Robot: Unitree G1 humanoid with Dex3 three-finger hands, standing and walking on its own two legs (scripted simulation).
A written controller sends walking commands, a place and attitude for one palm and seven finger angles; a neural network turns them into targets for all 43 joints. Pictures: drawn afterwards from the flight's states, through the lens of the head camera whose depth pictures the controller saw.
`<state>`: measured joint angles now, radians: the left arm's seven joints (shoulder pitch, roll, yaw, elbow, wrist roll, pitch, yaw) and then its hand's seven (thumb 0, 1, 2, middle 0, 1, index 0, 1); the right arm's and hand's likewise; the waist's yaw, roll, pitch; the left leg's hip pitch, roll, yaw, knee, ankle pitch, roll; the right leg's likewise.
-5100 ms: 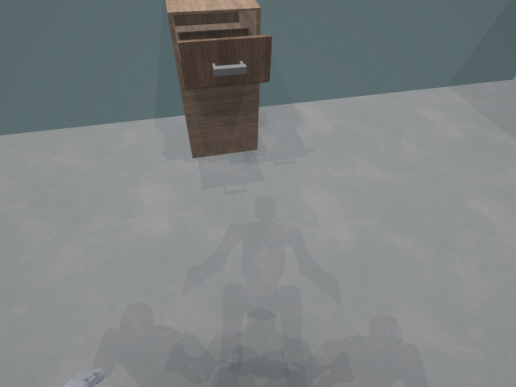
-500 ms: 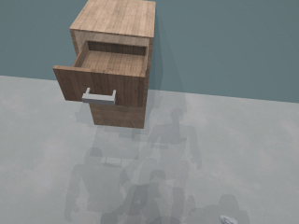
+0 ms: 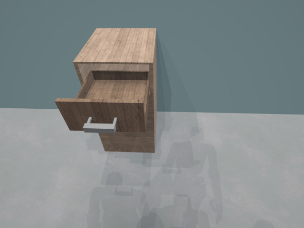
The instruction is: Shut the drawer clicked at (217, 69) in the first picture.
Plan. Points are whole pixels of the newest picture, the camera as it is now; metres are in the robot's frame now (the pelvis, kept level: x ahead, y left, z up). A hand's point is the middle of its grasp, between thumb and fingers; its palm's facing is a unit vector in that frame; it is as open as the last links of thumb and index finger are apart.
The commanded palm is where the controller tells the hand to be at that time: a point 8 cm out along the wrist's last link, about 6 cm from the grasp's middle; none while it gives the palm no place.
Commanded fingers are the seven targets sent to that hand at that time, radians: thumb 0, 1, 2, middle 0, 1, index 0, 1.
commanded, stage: take the last steps up to it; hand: left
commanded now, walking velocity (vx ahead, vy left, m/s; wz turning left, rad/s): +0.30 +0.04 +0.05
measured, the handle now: (101, 123) +0.53 +0.24 -0.08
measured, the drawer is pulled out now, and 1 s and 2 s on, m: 0.28 0.28 0.28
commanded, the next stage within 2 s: come to a stop and stand still in 0.50 s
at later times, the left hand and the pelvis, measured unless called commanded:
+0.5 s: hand out of the picture +0.14 +0.27 -0.18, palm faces +0.05 -0.99 -0.16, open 7.4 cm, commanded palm none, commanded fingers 0.00 0.90 0.90 -0.20 -0.30 -0.20 -0.30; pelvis +0.15 +0.09 +0.00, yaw -1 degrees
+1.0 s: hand (92, 190) +0.29 +0.23 -0.17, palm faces +0.01 -0.97 -0.24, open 7.3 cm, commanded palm none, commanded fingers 0.00 0.90 0.90 -0.20 -0.30 -0.20 -0.30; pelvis +0.19 +0.06 -0.01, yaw +0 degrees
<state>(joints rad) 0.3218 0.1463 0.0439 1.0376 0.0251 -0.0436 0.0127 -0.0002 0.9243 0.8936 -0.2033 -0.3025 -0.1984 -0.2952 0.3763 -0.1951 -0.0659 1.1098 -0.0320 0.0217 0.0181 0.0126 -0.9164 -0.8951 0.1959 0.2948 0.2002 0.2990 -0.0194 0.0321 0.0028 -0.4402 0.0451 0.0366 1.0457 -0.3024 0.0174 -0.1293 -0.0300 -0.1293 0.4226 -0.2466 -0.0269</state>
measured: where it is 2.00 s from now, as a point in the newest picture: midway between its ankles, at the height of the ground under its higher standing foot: outside the picture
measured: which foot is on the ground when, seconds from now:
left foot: up 0.00-0.26, down 0.28-0.80, up 0.82-1.00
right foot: down 0.00-0.28, up 0.30-0.74, down 0.76-1.00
